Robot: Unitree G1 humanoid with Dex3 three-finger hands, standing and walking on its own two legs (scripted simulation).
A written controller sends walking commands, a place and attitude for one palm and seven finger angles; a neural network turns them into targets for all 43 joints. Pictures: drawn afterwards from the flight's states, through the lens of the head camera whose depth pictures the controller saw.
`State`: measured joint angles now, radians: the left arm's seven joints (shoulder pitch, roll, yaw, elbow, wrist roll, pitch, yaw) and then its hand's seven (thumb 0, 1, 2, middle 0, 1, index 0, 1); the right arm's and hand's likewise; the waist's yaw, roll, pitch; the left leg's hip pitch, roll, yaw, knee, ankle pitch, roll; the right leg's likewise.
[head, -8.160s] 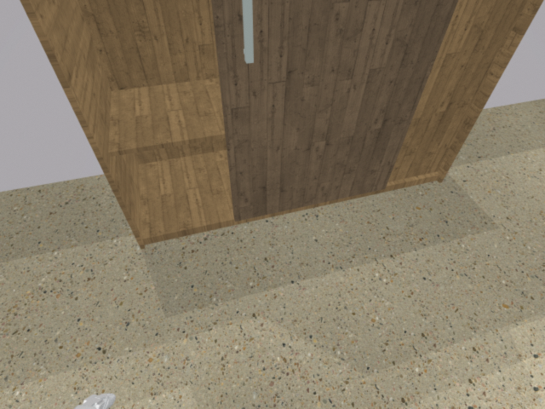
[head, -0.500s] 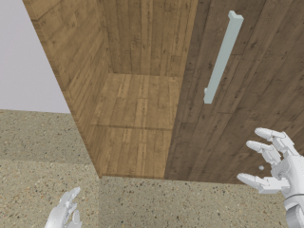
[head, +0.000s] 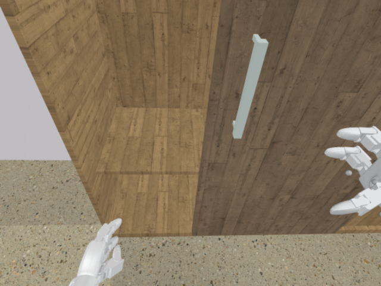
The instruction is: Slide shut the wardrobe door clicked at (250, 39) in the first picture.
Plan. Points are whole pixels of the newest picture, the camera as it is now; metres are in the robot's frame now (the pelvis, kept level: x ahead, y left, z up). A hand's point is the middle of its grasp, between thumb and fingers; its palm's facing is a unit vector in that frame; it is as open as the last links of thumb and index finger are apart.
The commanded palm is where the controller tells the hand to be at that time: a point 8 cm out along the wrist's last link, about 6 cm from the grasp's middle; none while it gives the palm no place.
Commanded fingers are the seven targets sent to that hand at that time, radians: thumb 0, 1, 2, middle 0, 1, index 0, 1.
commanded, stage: raise the hand with hooked fingers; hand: right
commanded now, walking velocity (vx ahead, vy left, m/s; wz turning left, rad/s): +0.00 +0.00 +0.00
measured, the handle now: (245, 91) +0.52 -0.13 +0.18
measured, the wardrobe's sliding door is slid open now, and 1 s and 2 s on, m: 0.41 0.41 0.41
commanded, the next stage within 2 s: move the hooked fingers beside the handle in 0.60 s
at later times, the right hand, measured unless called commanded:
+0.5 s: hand (336, 160) +0.28 -0.25 +0.19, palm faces +0.06 +0.99 -0.10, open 14.0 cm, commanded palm +0.25 -0.29 +0.19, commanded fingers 0.00 0.50 -0.30 0.30 1.20 0.30 1.20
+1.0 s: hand (319, 145) +0.32 -0.23 +0.19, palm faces +0.03 +1.00 -0.07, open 14.0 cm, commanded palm +0.30 -0.28 +0.19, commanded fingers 0.00 0.50 -0.30 0.30 1.20 0.30 1.20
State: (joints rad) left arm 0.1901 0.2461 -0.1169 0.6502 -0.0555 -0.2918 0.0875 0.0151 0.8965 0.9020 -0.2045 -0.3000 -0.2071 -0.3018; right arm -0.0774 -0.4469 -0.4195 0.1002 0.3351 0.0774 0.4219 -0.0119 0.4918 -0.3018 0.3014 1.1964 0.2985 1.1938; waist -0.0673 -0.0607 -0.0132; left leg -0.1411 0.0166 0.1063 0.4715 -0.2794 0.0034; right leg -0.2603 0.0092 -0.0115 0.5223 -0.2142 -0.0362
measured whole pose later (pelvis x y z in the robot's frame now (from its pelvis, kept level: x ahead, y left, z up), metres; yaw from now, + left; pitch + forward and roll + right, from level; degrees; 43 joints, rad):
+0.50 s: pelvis +0.00 +0.02 +0.00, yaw +1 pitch -3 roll +1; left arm 0.22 0.29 -0.08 0.66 -0.07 -0.28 0.09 0.02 0.90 0.90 -0.20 -0.30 -0.20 -0.30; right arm -0.12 -0.47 -0.47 0.16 0.34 0.11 0.44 -0.01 0.50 -0.30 0.30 1.21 0.30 1.20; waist -0.04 -0.08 -0.01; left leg -0.13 -0.01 0.10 0.46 -0.28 0.03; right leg -0.23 -0.02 -0.01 0.49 -0.21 0.00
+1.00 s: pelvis +0.01 +0.02 +0.00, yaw +1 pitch -2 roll +0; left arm 0.21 0.28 -0.09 0.67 -0.07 -0.27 0.10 0.02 0.90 0.90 -0.20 -0.30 -0.20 -0.30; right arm -0.27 -0.46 -0.42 0.31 0.31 0.10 0.43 -0.01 0.50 -0.30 0.30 1.21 0.30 1.20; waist -0.04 -0.07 -0.02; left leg -0.15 -0.01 0.10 0.47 -0.29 0.03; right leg -0.25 -0.01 -0.01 0.49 -0.21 -0.01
